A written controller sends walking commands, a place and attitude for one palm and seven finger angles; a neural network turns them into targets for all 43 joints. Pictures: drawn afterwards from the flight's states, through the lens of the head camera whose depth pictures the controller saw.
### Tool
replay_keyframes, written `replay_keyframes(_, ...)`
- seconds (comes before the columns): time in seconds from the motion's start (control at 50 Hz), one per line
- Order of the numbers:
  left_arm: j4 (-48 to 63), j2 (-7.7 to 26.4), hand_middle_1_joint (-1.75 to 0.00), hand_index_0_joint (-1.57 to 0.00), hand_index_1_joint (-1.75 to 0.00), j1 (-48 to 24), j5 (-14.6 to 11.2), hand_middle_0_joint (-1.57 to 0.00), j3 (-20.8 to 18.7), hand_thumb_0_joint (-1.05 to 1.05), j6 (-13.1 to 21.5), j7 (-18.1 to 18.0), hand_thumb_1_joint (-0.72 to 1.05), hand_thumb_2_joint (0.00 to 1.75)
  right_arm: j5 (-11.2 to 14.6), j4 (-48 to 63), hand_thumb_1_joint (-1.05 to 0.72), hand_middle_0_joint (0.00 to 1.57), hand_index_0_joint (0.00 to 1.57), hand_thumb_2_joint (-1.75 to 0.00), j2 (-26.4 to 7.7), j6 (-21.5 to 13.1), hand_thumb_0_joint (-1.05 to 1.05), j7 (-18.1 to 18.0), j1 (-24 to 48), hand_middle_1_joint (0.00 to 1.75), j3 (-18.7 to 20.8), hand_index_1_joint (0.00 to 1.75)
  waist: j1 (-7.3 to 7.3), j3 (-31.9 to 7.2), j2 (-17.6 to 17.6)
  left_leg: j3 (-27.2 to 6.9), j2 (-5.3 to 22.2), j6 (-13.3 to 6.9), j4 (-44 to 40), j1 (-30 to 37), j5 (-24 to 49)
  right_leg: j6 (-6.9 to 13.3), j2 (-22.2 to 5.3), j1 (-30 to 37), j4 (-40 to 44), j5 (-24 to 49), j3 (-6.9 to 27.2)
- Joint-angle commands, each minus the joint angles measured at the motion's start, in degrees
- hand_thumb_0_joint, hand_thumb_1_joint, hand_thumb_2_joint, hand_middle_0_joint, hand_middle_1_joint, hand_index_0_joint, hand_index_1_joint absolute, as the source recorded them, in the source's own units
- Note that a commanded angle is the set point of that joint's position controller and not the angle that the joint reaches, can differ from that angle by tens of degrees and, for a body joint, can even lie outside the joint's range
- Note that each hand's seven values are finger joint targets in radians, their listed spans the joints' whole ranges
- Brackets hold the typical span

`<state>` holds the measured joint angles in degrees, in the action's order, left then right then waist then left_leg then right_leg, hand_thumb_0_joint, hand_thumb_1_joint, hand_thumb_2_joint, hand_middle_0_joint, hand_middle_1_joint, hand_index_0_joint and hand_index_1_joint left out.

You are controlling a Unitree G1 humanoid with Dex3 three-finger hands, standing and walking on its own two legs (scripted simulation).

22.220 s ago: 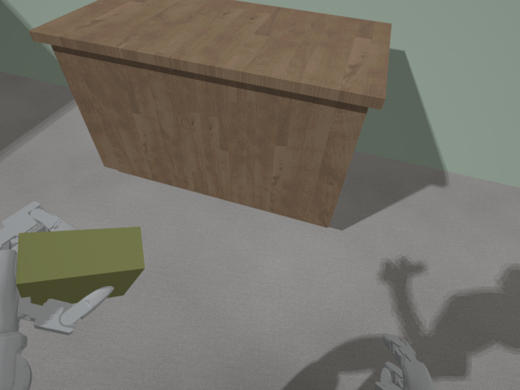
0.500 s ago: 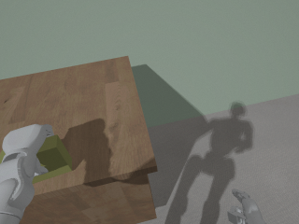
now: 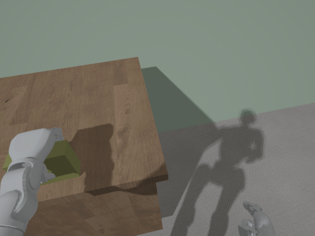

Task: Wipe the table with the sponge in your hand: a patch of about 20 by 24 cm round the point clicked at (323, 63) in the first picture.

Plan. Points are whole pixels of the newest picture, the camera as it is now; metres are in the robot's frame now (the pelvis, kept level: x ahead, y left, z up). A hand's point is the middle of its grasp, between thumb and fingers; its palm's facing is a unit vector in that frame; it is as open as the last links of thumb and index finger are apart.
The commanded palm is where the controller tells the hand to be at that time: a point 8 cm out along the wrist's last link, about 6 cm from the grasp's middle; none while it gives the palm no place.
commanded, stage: lower the sponge onto the table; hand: left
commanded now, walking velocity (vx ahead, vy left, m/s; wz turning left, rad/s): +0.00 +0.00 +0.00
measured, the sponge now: (49, 168) +0.23 +0.34 +0.04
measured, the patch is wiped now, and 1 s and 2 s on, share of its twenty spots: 0.00 0.10 0.50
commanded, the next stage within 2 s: wipe forward along the first lane in 0.10 s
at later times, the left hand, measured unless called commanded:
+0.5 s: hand (49, 145) +0.28 +0.34 +0.08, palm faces -0.09 +0.01 -1.00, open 9.3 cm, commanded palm +0.27 +0.35 +0.12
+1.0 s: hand (52, 135) +0.31 +0.36 +0.08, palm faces -0.15 +0.05 -0.99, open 9.4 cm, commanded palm +0.32 +0.36 +0.10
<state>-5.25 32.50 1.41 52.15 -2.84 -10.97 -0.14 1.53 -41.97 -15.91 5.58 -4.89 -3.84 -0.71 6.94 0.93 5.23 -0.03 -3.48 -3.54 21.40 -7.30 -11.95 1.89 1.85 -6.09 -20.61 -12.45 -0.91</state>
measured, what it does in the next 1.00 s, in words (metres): stands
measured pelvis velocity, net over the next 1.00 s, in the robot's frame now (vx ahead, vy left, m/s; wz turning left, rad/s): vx -0.02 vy -0.03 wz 0.02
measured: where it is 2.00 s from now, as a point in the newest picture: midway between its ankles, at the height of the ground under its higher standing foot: outside the picture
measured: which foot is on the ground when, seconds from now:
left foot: down 0.00-1.00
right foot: down 0.00-1.00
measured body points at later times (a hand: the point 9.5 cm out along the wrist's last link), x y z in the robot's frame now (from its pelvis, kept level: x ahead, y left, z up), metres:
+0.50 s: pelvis -0.01 +0.00 +0.00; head +0.00 -0.03 +0.45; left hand +0.28 +0.34 +0.13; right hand +0.19 -0.23 -0.12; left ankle +0.00 +0.08 -0.75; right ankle -0.01 -0.10 -0.75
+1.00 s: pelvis -0.02 -0.03 -0.01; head +0.01 -0.05 +0.43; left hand +0.31 +0.35 +0.13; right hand +0.09 -0.30 -0.15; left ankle +0.00 +0.08 -0.75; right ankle -0.01 -0.10 -0.75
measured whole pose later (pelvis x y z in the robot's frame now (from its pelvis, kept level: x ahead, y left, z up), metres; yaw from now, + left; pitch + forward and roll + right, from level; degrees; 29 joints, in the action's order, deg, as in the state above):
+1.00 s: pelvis -0.02 -0.03 -0.01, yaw +1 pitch +6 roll +0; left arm -46.2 40.7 -27.7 57.6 -5.4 5.9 -2.6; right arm 3.3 -44.3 -17.6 4.4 -5.0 -13.2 1.4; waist 2.7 -2.8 3.7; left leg -1.8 -1.9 -1.7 32.1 -24.0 -14.1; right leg 3.9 3.4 -22.1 -30.5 -14.6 -3.4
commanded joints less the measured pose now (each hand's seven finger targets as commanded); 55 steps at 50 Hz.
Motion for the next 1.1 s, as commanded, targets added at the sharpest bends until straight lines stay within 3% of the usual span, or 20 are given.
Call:
replay_keyframes(0.0,9.44,14.04,-1.60,-1.20,-1.60,-13.53,1.28,-1.20,-6.56,0.00,1.75,-2.71,0.10,1.30,-0.47,8.35,-0.90,0.20,0.20,-0.90,-6.92,-2.88,0.00,-0.43,9.16,0.30,2.30,0.30,-0.85,-10.30,-1.97,-2.06,1.08,1.62,-2.58,0.17,14.29,1.82,0.45,3.83,1.58,9.28,2.44)
replay_keyframes(0.06,8.79,16.28,-1.60,-1.20,-1.60,-14.09,1.59,-1.20,-8.67,0.00,1.51,-3.22,0.10,1.30,-0.35,8.52,-0.90,0.20,0.20,-0.90,-7.19,-2.42,0.00,-0.41,9.79,0.30,2.25,0.30,-0.16,-10.94,-0.95,-2.07,0.90,1.88,-2.77,-0.57,14.07,2.25,0.47,4.86,1.55,9.05,3.53)
replay_keyframes(0.08,7.43,13.98,-1.60,-1.20,-1.60,-14.13,1.61,-1.20,-6.59,0.00,1.23,-3.40,0.10,1.30,-0.22,8.20,-0.90,0.20,0.20,-0.90,-6.84,-2.59,0.00,-0.34,9.55,0.30,2.02,0.30,-0.75,-9.95,-1.50,-1.87,0.93,1.85,-2.65,-0.98,13.45,2.00,0.36,3.88,1.44,8.38,2.71)
replay_keyframes(0.12,5.52,13.78,-1.60,-1.20,-1.60,-15.54,1.92,-1.20,-6.11,0.00,1.07,-3.54,0.10,1.30,-0.14,7.83,-0.90,0.20,0.20,-0.90,-7.11,-2.62,0.00,-0.38,8.97,0.30,2.12,0.30,-1.05,-9.36,-2.79,-2.02,1.13,1.97,-2.91,-1.37,12.26,1.93,0.49,2.86,1.85,7.14,2.26)
replay_keyframes(0.16,5.75,13.36,-1.60,-1.20,-1.60,-17.56,2.59,-1.20,-5.22,0.00,0.88,-3.51,0.10,1.30,-0.19,8.14,-0.90,0.20,0.20,-0.90,-7.15,-2.54,0.00,-0.39,9.44,0.30,2.05,0.30,-1.00,-9.90,-0.85,-2.14,1.25,2.23,-3.14,-1.02,11.99,2.24,0.70,2.33,1.99,5.82,2.66)
replay_keyframes(0.22,0.88,11.82,-1.60,-1.20,-1.60,-19.44,3.04,-1.20,-3.35,0.00,0.47,-3.63,0.10,1.30,-0.04,7.27,-0.90,0.20,0.20,-0.90,-7.21,-2.70,0.00,-0.49,8.27,0.30,2.00,0.30,-1.67,-8.94,-4.07,-1.91,1.19,2.08,-3.06,-2.08,9.63,1.86,0.53,0.89,2.22,4.28,1.80)
replay_keyframes(0.32,-8.58,14.18,-1.60,-1.20,-1.60,-25.17,4.21,-1.20,-3.69,0.00,1.33,-3.14,0.10,1.30,0.02,5.93,-0.90,0.20,0.20,-0.90,-7.76,-2.73,0.00,-1.20,6.82,0.30,1.86,0.30,-2.23,-8.38,-7.56,-1.34,0.79,1.72,-2.74,-4.30,6.30,1.49,0.19,-0.29,2.59,2.33,1.86)
replay_keyframes(0.44,-15.72,13.52,-1.60,-1.20,-1.60,-30.05,5.28,-1.20,-1.27,0.00,3.76,-1.74,0.10,1.30,0.15,5.59,-0.90,0.20,0.20,-0.90,-8.03,-2.85,0.00,-1.35,4.74,0.30,1.99,0.30,-2.93,-9.79,-6.23,-0.77,0.37,1.55,-1.24,-5.65,5.52,1.44,0.05,-1.43,1.78,2.96,1.83)
replay_keyframes(0.46,-16.54,15.29,-1.60,-1.20,-1.60,-31.06,5.42,-1.20,-2.69,0.00,4.29,-1.48,0.10,1.30,0.07,5.62,-0.90,0.20,0.20,-0.90,-8.38,-2.69,0.00,-1.41,4.34,0.30,2.02,0.30,-2.95,-10.24,-5.98,-0.80,0.52,1.64,-1.23,-6.24,5.40,1.65,0.06,-1.13,1.80,3.03,2.38)
replay_keyframes(0.56,-20.78,17.16,-1.60,-1.20,-1.60,-31.88,5.30,-1.20,-4.73,0.00,8.39,-1.11,0.10,1.30,0.24,5.83,-0.90,0.20,0.20,-0.90,-8.61,-2.89,0.00,-1.41,2.17,0.30,2.54,0.30,-2.98,-10.38,-7.08,-0.61,0.18,1.35,0.46,-9.10,4.81,1.47,-0.10,-1.67,0.35,4.38,2.54)
replay_keyframes(0.62,-24.25,16.44,-1.60,-1.20,-1.60,-33.15,5.56,-1.20,-3.98,0.00,10.41,-1.92,0.10,1.30,0.47,5.64,-0.90,0.20,0.20,-0.90,-8.77,-3.21,0.00,-1.32,0.17,0.30,3.00,0.30,-3.91,-9.53,-8.86,-0.25,-0.05,0.89,1.84,-11.11,2.67,0.88,-0.18,-3.80,-0.46,3.31,2.34)
replay_keyframes(0.7,-30.22,18.12,-1.60,-1.20,-1.60,-36.39,6.01,-1.20,-4.74,0.00,12.63,-3.25,0.10,1.30,0.68,4.83,-0.90,0.20,0.20,-0.90,-9.31,-3.46,0.00,-1.30,-2.42,0.30,3.51,0.30,-4.83,-8.24,-10.30,0.08,-0.18,0.61,3.18,-14.32,-0.56,0.46,-0.41,-6.10,-1.09,1.07,2.70)
replay_keyframes(0.72,-30.41,19.45,-1.60,-1.20,-1.60,-38.29,6.34,-1.20,-5.53,0.00,13.27,-3.64,0.10,1.30,0.79,4.63,-0.90,0.20,0.20,-0.90,-9.53,-3.45,0.00,-1.22,-2.99,0.30,3.69,0.30,-5.16,-9.35,-10.79,-0.07,-0.21,0.48,3.73,-14.76,-0.62,0.43,-0.42,-6.33,-1.44,1.17,2.89)
replay_keyframes(0.76,-30.23,19.41,-1.60,-1.20,-1.60,-40.34,6.59,-1.20,-5.12,0.00,14.39,-4.05,0.10,1.30,0.84,4.58,-0.90,0.20,0.20,-0.90,-9.49,-3.45,0.00,-1.03,-3.88,0.30,4.15,0.30,-5.14,-11.76,-8.44,0.08,-0.33,0.57,4.31,-14.84,-0.04,0.67,-0.54,-5.92,-2.03,2.30,3.28)
replay_keyframes(0.82,-33.83,18.41,-1.60,-1.20,-1.60,-38.65,6.36,-1.20,-4.32,0.00,14.78,-4.88,0.10,1.30,1.19,4.48,-0.90,0.20,0.20,-0.90,-9.46,-3.29,0.00,-0.66,-5.33,0.30,4.42,0.30,-5.54,-11.95,-9.40,0.44,-0.46,0.30,5.85,-16.42,-0.42,0.26,-0.68,-6.35,-3.09,3.52,3.37)
replay_keyframes(0.88,-36.13,22.53,-1.60,-1.20,-1.60,-43.20,6.68,-1.20,-6.13,0.00,15.17,-5.54,0.10,1.30,1.36,3.86,-0.90,0.20,0.20,-0.90,-10.01,-3.13,0.00,-0.71,-6.63,0.30,4.56,0.30,-6.64,-12.30,-10.17,0.31,-0.47,0.01,6.70,-18.61,-2.03,-0.05,-0.75,-6.84,-3.34,2.21,4.13)
replay_keyframes(0.9,-36.63,21.28,-1.60,-1.20,-1.60,-42.96,6.58,-1.20,-5.05,0.00,15.29,-5.68,0.10,1.30,1.46,4.09,-0.90,0.20,0.20,-0.90,-9.84,-3.16,0.00,-0.63,-6.85,0.30,4.60,0.30,-6.73,-12.40,-10.06,0.42,-0.51,-0.05,7.04,-19.05,-2.71,-0.17,-0.84,-7.23,-3.48,1.69,4.10)
replay_keyframes(0.94,-39.03,22.90,-1.60,-1.20,-1.60,-43.79,6.85,-1.20,-5.74,0.00,15.39,-6.02,0.10,1.30,1.62,3.87,-0.90,0.20,0.20,-0.90,-10.10,-3.12,0.00,-0.68,-7.53,0.30,4.47,0.30,-7.19,-10.73,-10.08,0.28,-0.53,-0.05,7.35,-20.38,-4.18,-0.16,-0.70,-8.64,-3.30,-0.09,4.07)
replay_keyframes(0.98,-39.61,23.65,-1.60,-1.20,-1.60,-47.32,7.16,-1.20,-5.02,0.00,15.63,-6.23,0.10,1.30,1.68,3.72,-0.90,0.20,0.20,-0.90,-10.20,-3.11,0.00,-0.75,-8.30,0.30,4.51,0.30,-8.03,-11.42,-8.87,0.32,-0.53,-0.13,7.88,-20.81,-4.88,-0.24,-0.73,-9.50,-3.51,-0.95,4.34)
replay_keyframes(1.08,-43.40,26.66,-1.60,-1.20,-1.60,-50.10,7.86,-1.20,-5.86,0.00,16.14,-6.42,0.10,1.30,1.85,3.59,-0.90,0.20,0.20,-0.90,-10.31,-3.00,0.00,-0.89,-9.96,0.30,4.41,0.30,-8.41,-13.37,-8.55,0.17,-0.39,-0.31,9.41,-22.90,-5.31,-0.27,-0.79,-9.54,-4.42,-0.65,5.07)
